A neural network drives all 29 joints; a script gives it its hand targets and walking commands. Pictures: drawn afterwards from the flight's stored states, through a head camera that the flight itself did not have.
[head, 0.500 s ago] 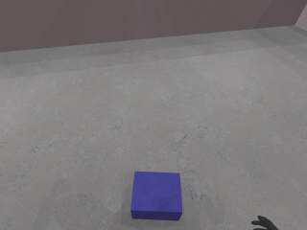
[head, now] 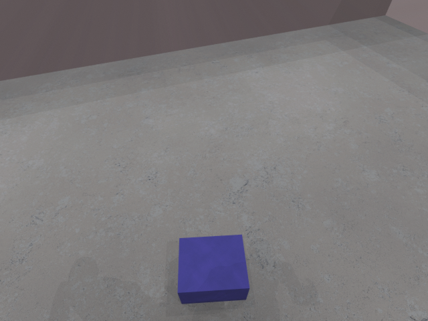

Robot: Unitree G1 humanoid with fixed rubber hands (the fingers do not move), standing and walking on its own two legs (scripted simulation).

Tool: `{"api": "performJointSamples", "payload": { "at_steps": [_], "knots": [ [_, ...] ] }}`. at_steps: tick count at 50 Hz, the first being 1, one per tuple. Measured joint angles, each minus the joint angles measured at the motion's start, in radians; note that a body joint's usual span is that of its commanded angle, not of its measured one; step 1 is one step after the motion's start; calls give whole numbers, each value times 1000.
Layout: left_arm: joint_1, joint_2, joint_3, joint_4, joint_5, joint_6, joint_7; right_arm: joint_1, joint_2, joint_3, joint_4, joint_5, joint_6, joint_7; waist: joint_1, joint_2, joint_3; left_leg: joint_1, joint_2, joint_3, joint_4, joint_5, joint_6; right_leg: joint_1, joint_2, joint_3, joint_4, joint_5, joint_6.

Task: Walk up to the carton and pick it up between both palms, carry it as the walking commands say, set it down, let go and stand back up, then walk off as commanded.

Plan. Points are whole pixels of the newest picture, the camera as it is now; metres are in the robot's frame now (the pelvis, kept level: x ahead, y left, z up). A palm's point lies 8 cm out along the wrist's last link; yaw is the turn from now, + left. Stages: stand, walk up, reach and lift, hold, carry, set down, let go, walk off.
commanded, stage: walk up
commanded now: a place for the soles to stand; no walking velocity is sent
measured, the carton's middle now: (212, 268) +0.48 +0.01 -0.69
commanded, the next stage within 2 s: none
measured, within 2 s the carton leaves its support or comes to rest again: neither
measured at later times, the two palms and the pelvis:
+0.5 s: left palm out of the picture +0.11 +0.32 -0.10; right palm out of the picture +0.08 -0.32 -0.11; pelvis +0.01 +0.00 +0.00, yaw -2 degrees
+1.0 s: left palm out of the picture +0.15 +0.31 -0.10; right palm out of the picture +0.06 -0.30 -0.11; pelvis +0.01 +0.01 +0.00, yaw -5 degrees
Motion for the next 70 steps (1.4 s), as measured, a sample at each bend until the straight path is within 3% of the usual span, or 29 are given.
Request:
{"api": "performJointSamples", "payload": {
  "at_steps": [23, 27, 30, 36, 40, 57, 70],
  "knots": [
    [10, 6, 1, 23, 2, 2, 6, 1, 13, -17, 11, 1, 10, -2, 1, 9, 14, -6, 23, 2, 61, -49, -4, -8, 29, 16, 32, -19, -6],
    [18, -6, -2, 24, 8, 6, 11, -6, 4, -22, 1, 2, 16, -1, 10, 20, 2, -10, -7, -45, 61, -59, 3, -11, 37, 38, 24, -16, -1],
    [10, -7, -3, 37, 6, 9, 10, -4, 9, -18, -2, 6, 1, -7, 4, 11, -4, 5, -23, -41, 24, -44, 12, -6, 26, 51, 2, -3, 7],
    [-11, 7, 1, 39, 2, 0, 15, -5, 31, -2, 17, 9, -2, -9, 8, -4, 2, 33, -8, -20, 22, -52, 13, 5, 21, -11, 7, 11, -15],
    [-29, -4, -1, 54, 2, 6, 12, -3, 37, 1, 22, 10, -1, -8, 1, 2, -2, 37, 0, -19, 37, -64, 7, 23, 22, -19, -11, 0, -3],
    [-50, -25, -1, 83, 9, 4, 11, 1, 39, -8, 58, 5, -7, -8, 2, 6, -7, 62, -15, -24, -46, -4, 6, 39, 9, -24, -69, 46, -9],
    [25, -28, 9, 64, 21, -4, 12, 57, 31, -29, 28, -13, -15, -5, 2, 1, -13, 46, -31, -24, -26, -26, 16, 2, -4, -26, -12, 10, -13]
  ]
}}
